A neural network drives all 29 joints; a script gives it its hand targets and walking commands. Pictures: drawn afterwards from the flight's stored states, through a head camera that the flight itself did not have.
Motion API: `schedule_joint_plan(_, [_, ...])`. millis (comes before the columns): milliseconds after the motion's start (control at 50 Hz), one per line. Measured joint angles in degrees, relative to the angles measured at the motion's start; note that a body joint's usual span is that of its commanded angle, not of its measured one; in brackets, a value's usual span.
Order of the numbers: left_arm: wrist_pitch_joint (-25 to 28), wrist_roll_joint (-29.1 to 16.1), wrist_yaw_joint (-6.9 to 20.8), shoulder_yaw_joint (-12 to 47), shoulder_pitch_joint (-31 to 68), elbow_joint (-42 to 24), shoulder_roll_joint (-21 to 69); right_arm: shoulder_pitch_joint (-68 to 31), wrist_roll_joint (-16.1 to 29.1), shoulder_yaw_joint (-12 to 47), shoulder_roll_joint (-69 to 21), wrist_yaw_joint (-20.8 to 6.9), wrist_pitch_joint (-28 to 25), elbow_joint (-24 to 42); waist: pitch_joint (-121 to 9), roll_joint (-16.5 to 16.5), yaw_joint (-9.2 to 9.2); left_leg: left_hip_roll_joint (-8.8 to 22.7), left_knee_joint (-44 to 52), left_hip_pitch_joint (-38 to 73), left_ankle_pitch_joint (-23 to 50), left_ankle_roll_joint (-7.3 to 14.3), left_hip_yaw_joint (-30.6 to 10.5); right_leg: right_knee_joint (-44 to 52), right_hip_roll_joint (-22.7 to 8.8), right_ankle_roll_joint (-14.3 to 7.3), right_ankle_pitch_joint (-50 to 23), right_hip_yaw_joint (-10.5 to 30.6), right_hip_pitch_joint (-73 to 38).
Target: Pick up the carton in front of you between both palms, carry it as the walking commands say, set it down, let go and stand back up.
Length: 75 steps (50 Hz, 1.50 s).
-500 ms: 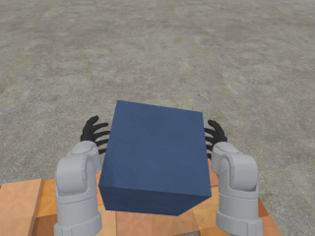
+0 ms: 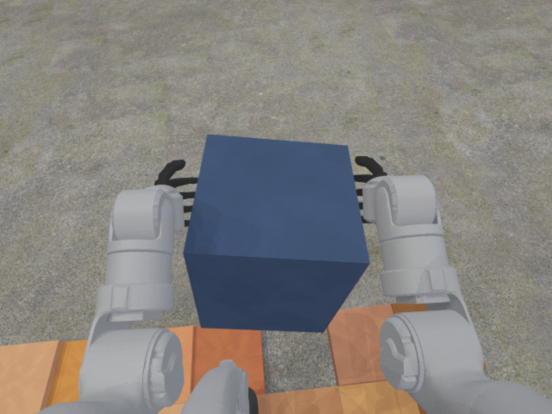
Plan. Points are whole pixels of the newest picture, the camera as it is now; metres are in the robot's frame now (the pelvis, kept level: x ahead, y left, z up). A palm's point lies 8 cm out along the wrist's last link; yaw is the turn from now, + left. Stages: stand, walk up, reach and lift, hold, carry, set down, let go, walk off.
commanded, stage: carry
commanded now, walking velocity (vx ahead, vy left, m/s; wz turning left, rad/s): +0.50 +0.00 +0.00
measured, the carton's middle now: (270, 241) +0.37 +0.02 +0.00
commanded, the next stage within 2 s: none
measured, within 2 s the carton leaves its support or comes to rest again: neither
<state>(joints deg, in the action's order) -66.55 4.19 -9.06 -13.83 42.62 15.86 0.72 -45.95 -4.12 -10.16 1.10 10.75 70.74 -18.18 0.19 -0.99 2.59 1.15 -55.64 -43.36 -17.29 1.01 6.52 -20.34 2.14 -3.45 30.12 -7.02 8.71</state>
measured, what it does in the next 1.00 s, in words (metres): walks ahead: left foot, then right foot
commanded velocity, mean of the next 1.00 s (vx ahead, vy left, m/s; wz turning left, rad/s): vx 0.50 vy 0.00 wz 0.00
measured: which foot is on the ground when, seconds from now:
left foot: up 0.00-0.10, down 0.12-0.42, up 0.44-0.76, down 0.78-1.00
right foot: down 0.00-0.14, up 0.16-0.38, down 0.40-0.80, up 0.82-1.00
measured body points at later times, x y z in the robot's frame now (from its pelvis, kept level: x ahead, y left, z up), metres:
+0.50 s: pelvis +0.40 -0.07 +0.03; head +0.42 -0.05 +0.48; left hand +0.73 +0.07 +0.10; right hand +0.71 -0.23 +0.10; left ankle +0.25 +0.01 -0.64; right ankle +0.42 -0.16 -0.70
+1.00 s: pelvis +0.76 -0.08 -0.03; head +0.76 -0.08 +0.42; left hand +1.13 +0.03 +0.08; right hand +1.10 -0.26 +0.08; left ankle +0.75 -0.01 -0.75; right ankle +0.80 -0.20 -0.69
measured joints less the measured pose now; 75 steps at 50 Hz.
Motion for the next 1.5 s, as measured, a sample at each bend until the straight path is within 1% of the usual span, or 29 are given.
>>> schedule_joint_plan(60, [0.4, 0.1, -0.2, -0.8, -0.1, -3.2, 0.5, 0.6, -0.5, -0.9, -1.0, 0.2, -0.4, 3.5, 1.6, -0.3, -0.5, -1.4, 14.4, 4.3, 5.8, 1.1, 2.6, 0.4, 0.9, -0.2, -0.1, -0.4, -4.2])
schedule_joint_plan(80, [0.4, 0.1, -0.2, -1.0, -0.7, -4.7, 0.6, 1.0, -0.5, -1.0, -1.5, 0.3, -0.6, 4.8, 2.5, -0.8, -1.18, -1.9, 18.7, 7.2, 8.6, 1.8, 3.5, -2.4, 1.2, -1.6, -2.4, -1.3, -4.7])
schedule_joint_plan(100, [0.1, 0.0, -0.2, -1.4, -1.4, -6.5, 0.7, 1.6, -0.6, -1.0, -2.2, 0.6, -0.7, 6.0, 3.3, -0.7, -1.88, -2.5, 23.3, 11.2, 12.3, 2.6, 4.7, -7.9, 0.8, -1.2, -10.1, -2.3, -4.3])
schedule_joint_plan(120, [-0.4, -0.1, 0.0, -1.8, -2.2, -8.4, 0.5, 1.9, -0.8, -0.9, -3.1, 0.8, -0.7, 7.2, 3.6, -0.5, -2.71, -3.2, 27.4, 15.3, 15.1, 5.3, 5.1, -16.1, 0.3, -0.6, -11.5, -2.5, -2.5])
schedule_joint_plan(160, [-0.2, 0.0, 0.4, -2.1, -2.2, -10.8, 0.5, 2.8, -1.4, -1.3, -4.2, 1.0, -1.3, 10.2, 4.3, 1.3, -4.68, -5.4, 26.0, 17.1, 12.7, 14.3, 3.6, -35.4, 0.5, 0.3, -7.9, 1.8, 4.6])
schedule_joint_plan(180, [-0.1, 0.4, 0.6, -2.3, -2.6, -11.8, 1.1, 3.5, -1.5, -1.4, -4.6, 1.0, -1.4, 11.3, 4.3, 1.2, -5.56, -5.7, 25.2, 17.8, 10.8, 16.0, 2.6, -43.5, 1.3, 0.3, -6.0, 3.8, 8.4])
schedule_joint_plan(200, [-0.2, 1.0, 0.7, -2.4, -3.4, -13.0, 1.9, 4.6, -1.5, -1.6, -4.8, 0.9, -1.2, 12.6, 3.9, 0.9, -6.38, -5.8, 25.4, 19.0, 8.9, 16.0, 1.7, -48.4, 1.7, 0.3, -4.9, 4.9, 11.7])
schedule_joint_plan(240, [-0.9, 2.7, 0.9, -2.6, -5.8, -15.9, 4.1, 7.4, -1.1, -2.1, -5.6, 0.8, -0.5, 15.4, 3.0, 0.0, -7.62, -5.4, 27.4, 22.0, 7.0, 14.9, 0.0, -49.3, 1.2, 0.9, -5.1, 5.7, 17.0])
schedule_joint_plan(320, [-1.5, 5.5, 1.5, -2.4, -11.7, -22.8, 7.9, 13.3, 0.1, -2.4, -7.6, 1.3, 0.1, 21.3, 0.9, -0.7, -8.75, -4.1, 31.9, 28.7, 5.4, 14.3, -2.7, -31.2, -1.0, 3.0, -11.1, 6.1, 22.8])
schedule_joint_plan(400, [-0.5, 6.6, 2.2, -0.8, -18.2, -27.5, 9.8, 18.7, -0.9, -2.1, -9.7, 0.1, -0.7, 25.2, -2.5, 0.3, -8.35, -2.6, 31.0, 34.5, 1.8, 14.7, -4.2, -13.1, -1.8, 3.5, -23.2, 4.7, 23.5])
schedule_joint_plan(440, [0.9, 7.2, 2.4, 1.6, -21.5, -26.9, 10.4, 21.9, -1.3, -1.9, -9.5, -0.7, -1.0, 26.0, -3.9, -2.3, -7.62, 0.7, 24.4, 34.1, 6.1, 13.0, -4.6, -11.8, 0.6, 2.1, -21.1, 1.6, 19.5])
schedule_joint_plan(460, [1.2, 7.2, 2.4, 3.4, -22.0, -25.5, 10.0, 23.5, -1.2, -2.1, -9.0, -0.6, -0.7, 26.6, -4.5, -3.1, -6.61, 1.4, 16.9, 31.8, 10.0, 8.7, -5.4, -10.3, 1.7, 1.2, -19.4, 0.4, 17.1])
schedule_joint_plan(480, [1.4, 7.3, 2.3, 4.8, -22.0, -24.1, 9.8, 25.0, -1.0, -2.3, -8.7, -0.5, -0.6, 27.2, -5.1, -2.6, -5.06, 0.8, 8.0, 28.3, 6.0, 4.5, -6.3, -8.9, 2.4, 0.4, -18.2, -0.2, 15.3])
schedule_joint_plan(520, [1.6, 6.7, 1.9, 6.5, -22.6, -23.0, 9.5, 27.0, -1.1, -2.6, -8.5, -1.0, -0.6, 28.2, -5.7, -0.2, -1.66, -1.7, -7.4, 20.2, -5.6, 0.2, -7.8, -6.6, 2.7, -0.3, -17.2, 0.2, 12.3])
schedule_joint_plan(580, [1.2, 4.4, 0.4, 7.8, -25.7, -26.0, 8.5, 28.7, -3.5, -2.3, -10.1, -3.1, -1.2, 29.5, -5.5, 2.4, 3.34, -2.5, -9.5, 10.4, -11.1, -0.4, -7.7, -4.4, 2.9, -0.8, -14.6, 2.0, 7.8])
schedule_joint_plan(660, [0.2, -0.1, -2.7, 7.7, -28.2, -30.3, 7.8, 30.4, -5.0, 0.2, -10.0, -4.7, -1.7, 31.5, -5.4, 0.9, 6.02, 0.2, 12.9, 6.3, 8.4, -1.0, -6.8, -1.9, 3.5, -0.9, -10.2, 2.4, -0.1])
schedule_joint_plan(740, [0.1, -1.8, -3.3, 6.8, -26.0, -29.7, 7.7, 29.9, -5.4, 0.0, -9.9, -4.7, -1.8, 32.5, -6.7, -0.8, 4.64, 0.7, 27.1, 10.1, 24.6, 0.2, -3.3, -5.5, 3.2, -0.4, -2.9, 2.4, -6.8])
schedule_joint_plan(780, [-0.3, -1.6, -2.6, 6.4, -23.7, -28.1, 6.5, 27.5, -5.3, 0.3, -9.4, -4.0, -1.4, 31.0, -7.1, -1.9, 2.31, 0.3, 31.4, 16.1, 27.4, 0.9, -0.4, -17.1, 2.3, -0.7, -6.5, 1.5, -6.0])
schedule_joint_plan(840, [-0.7, -0.8, -0.1, 5.3, -16.6, -21.5, 2.6, 21.3, -4.7, 1.6, -7.8, -1.9, -1.8, 25.1, -8.3, 0.7, -2.72, -3.0, 26.7, 19.1, 7.9, 5.0, 0.4, -44.0, 0.7, 0.1, -3.1, 5.1, 4.9])
schedule_joint_plan(880, [-1.8, -0.1, 0.5, 4.9, -13.0, -16.1, 1.4, 17.6, -2.7, 2.4, -5.7, 0.1, -0.9, 19.6, -8.4, 1.8, -5.55, -4.4, 23.0, 18.6, 5.1, 5.3, 0.9, -54.8, 0.1, 0.2, -2.9, 7.3, 14.1])
schedule_joint_plan(920, [-2.8, 0.8, 0.6, 4.4, -10.5, -11.4, 1.4, 14.6, 0.1, 2.0, -3.9, 1.6, 0.3, 14.6, -8.3, 1.8, -7.24, -4.7, 21.6, 19.8, 2.8, 5.2, 0.8, -55.9, -1.4, 0.3, -3.3, 7.5, 21.7])
schedule_joint_plan(1000, [-2.6, 2.1, 0.9, 2.8, -7.5, -4.9, 1.2, 8.7, 3.9, 1.6, -1.6, 3.6, -0.2, 4.7, -6.9, 1.7, -8.51, -4.3, 22.4, 24.0, -1.5, 4.1, 0.4, -43.1, -5.5, 0.9, -8.8, 6.1, 30.9])
schedule_joint_plan(1060, [-1.6, 2.0, 1.0, 1.5, -5.6, -2.6, 0.4, 4.4, 4.4, 1.3, -1.2, 4.4, -1.8, -0.6, -5.3, 1.3, -8.31, -3.4, 23.8, 28.0, -4.3, 2.6, -0.2, -29.3, -6.7, 1.3, -15.6, 5.3, 31.7])
schedule_joint_plan(1140, [-0.8, 1.1, 0.6, 0.5, -2.6, -1.2, -0.6, 0.3, 3.7, 0.5, -1.0, 4.4, -2.8, -2.9, -3.6, 0.4, -6.61, -0.8, 22.0, 32.5, -9.9, 0.4, -1.2, -12.9, -4.6, 0.6, -22.3, 1.6, 25.3])
schedule_joint_plan(1180, [0.0, 1.1, 0.0, 0.8, -0.6, -0.7, -0.1, -0.9, 3.1, -0.2, 0.2, 3.0, -3.2, -2.5, -2.6, -0.3, -4.92, 0.9, 11.9, 30.1, -10.2, -0.1, -2.3, -12.6, -3.6, -0.2, -25.9, -0.1, 23.2])
schedule_joint_plan(1240, [-0.4, 1.4, -1.5, 1.2, -0.1, -2.7, 1.5, -1.1, 2.0, -1.9, 0.8, 1.1, -3.4, -0.4, -0.2, 0.3, -2.16, -1.0, -7.9, 21.3, -10.6, -0.3, -5.6, -13.8, -3.4, -0.5, -19.5, -0.1, 20.7])
schedule_joint_plan(1280, [-2.0, 1.1, -2.3, 1.1, -1.1, -5.7, 2.2, -0.7, 1.0, -2.8, -0.1, 1.0, -2.5, 2.4, 1.3, 1.0, -1.04, -1.6, -11.4, 16.3, -8.6, -0.3, -5.1, -10.3, -3.6, 0.7, -19.3, 0.2, 17.5])
schedule_joint_plan(1400, [-5.2, 0.9, -4.0, -1.3, -4.3, -17.3, 4.8, 2.5, -3.0, -4.3, -5.5, 0.8, -1.8, 14.9, 3.7, 1.9, 0.41, -1.0, 4.6, 8.1, -3.4, -0.8, -2.9, -1.0, -4.2, 0.1, -17.0, 0.8, 7.3])
schedule_joint_plan(1500, [-5.3, 3.4, -3.3, -1.4, -9.6, -24.0, 8.3, 10.2, -6.5, -3.7, -10.4, 0.3, -2.7, 24.7, 1.5, 1.2, -0.33, -1.4, 22.8, 9.3, 9.6, -1.4, -0.1, 2.1, -4.0, 1.6, -11.6, 0.8, -1.8])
